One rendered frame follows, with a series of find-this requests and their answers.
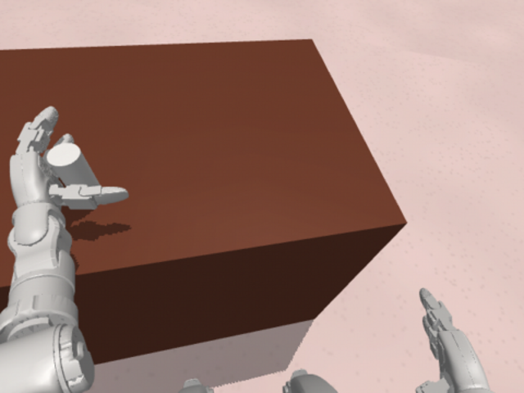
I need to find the left robot hand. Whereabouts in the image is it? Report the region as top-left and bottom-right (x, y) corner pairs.
(10, 106), (129, 211)

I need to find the right robot hand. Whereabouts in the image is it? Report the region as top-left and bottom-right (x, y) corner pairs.
(416, 288), (490, 393)

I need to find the can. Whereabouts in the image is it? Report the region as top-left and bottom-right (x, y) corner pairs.
(47, 143), (101, 187)

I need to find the left robot arm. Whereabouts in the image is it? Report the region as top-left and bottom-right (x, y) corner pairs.
(0, 202), (95, 393)

